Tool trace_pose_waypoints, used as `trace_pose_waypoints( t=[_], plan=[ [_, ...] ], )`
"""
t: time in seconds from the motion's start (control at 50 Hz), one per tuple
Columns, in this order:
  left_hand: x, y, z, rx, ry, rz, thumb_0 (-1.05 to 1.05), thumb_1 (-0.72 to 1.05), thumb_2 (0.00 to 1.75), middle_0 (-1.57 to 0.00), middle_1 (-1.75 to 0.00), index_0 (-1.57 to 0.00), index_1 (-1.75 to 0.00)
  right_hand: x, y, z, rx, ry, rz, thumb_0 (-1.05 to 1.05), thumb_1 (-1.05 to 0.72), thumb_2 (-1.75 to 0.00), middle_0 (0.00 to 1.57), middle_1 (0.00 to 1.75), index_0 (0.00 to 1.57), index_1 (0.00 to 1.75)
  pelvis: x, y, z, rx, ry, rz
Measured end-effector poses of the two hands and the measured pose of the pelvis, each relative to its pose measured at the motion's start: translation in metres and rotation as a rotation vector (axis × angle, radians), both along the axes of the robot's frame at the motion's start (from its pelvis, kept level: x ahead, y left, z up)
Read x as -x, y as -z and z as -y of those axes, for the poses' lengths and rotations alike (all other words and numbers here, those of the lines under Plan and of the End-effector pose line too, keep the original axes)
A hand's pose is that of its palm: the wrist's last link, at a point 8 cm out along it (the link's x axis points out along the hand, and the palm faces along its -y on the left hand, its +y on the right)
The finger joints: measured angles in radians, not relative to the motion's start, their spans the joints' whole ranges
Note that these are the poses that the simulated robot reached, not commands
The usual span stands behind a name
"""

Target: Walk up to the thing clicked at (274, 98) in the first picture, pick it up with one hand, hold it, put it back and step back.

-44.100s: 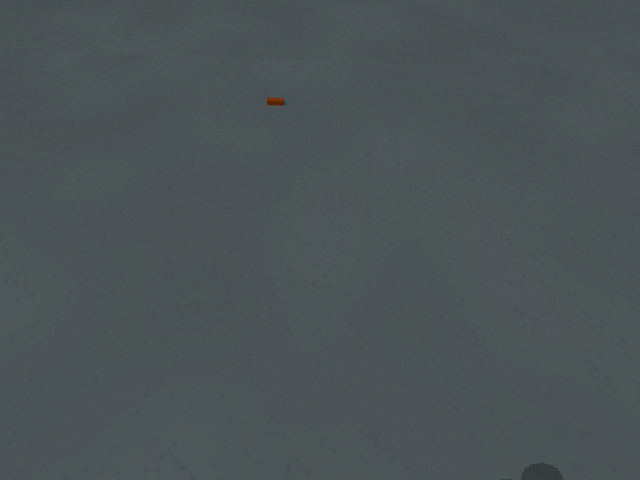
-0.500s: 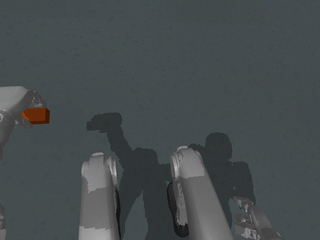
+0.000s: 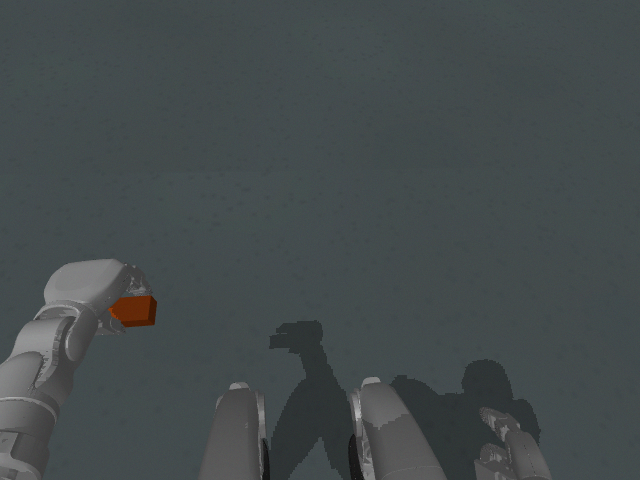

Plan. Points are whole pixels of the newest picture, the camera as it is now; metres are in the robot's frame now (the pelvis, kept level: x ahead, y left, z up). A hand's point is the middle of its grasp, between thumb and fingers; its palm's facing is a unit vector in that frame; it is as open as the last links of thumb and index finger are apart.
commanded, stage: lift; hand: left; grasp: from above
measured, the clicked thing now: (118, 312) +0.36 +0.27 -0.10
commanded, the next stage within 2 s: hold in 0.56 s
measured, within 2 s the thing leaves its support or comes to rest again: neither
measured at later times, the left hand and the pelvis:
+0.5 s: hand (107, 264) +0.37 +0.23 +0.04, palm faces -0.43 -0.05 -0.90, open 6.7 cm; pelvis +0.04 +0.00 +0.10, yaw +0 degrees
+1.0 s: hand (95, 244) +0.37 +0.23 +0.08, palm faces -0.46 -0.03 -0.89, open 6.7 cm; pelvis +0.06 +0.00 +0.13, yaw +0 degrees
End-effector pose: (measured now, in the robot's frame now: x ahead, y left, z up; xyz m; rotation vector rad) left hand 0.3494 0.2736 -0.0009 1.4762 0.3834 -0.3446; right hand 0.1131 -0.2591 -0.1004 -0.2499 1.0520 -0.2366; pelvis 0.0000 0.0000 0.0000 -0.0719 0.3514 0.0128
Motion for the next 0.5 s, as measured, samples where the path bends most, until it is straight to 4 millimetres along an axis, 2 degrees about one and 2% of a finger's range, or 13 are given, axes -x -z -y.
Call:
trace_pose_waypoints(
  t=[0.2,0.5],
  plan=[
    [0.000,-0.044,0.020,0.005,0.034,-0.004,-0.01,0.53,0.03,-0.96,-0.20,-1.00,-0.16,-0.004,-0.050,0.004,-0.002,0.023,0.021,0.01,-0.92,-0.91,0.20,0.30,0.21,0.30,-0.019,-0.052,0.001,-0.019,-0.003,0.068],
    [-0.022,-0.099,0.036,-0.019,0.004,0.021,-0.01,0.51,0.09,-0.94,-0.25,-0.98,-0.21,-0.018,-0.093,0.002,-0.046,0.050,0.034,0.01,-0.93,-0.91,0.20,0.30,0.20,0.30,-0.042,-0.100,0.000,-0.045,0.012,0.150]
  ],
)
